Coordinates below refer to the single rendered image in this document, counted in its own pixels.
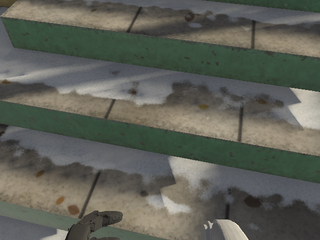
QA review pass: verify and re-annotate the right robot thigh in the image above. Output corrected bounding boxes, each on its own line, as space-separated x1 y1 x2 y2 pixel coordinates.
201 219 249 240

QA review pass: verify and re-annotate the robot left hand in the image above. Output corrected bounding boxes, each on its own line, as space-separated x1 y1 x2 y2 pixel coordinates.
65 210 123 240

